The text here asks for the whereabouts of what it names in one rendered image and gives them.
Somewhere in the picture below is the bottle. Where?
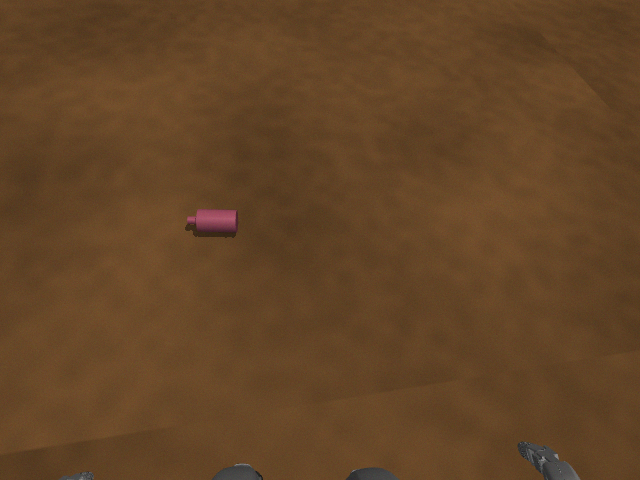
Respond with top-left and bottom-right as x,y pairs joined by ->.
187,209 -> 238,232

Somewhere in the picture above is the right robot hand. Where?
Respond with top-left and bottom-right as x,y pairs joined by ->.
517,442 -> 580,480

